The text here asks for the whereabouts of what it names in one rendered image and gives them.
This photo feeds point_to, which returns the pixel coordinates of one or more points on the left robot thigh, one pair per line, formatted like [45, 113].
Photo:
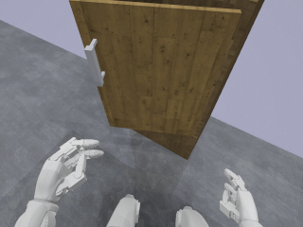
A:
[126, 213]

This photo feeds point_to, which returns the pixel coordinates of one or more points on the right robot thigh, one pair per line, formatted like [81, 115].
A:
[189, 218]

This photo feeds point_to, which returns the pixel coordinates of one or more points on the cupboard door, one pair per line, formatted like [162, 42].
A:
[160, 60]

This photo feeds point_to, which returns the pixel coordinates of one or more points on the robot left forearm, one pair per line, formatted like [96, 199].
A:
[38, 214]

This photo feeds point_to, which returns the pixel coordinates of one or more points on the handle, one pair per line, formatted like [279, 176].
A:
[92, 59]

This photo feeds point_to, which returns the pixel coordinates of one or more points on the robot right hand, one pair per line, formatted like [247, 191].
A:
[242, 207]

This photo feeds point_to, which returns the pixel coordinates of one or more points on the robot thigh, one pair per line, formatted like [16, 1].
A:
[189, 218]
[126, 213]

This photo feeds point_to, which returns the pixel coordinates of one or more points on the robot left hand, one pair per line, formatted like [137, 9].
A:
[50, 186]

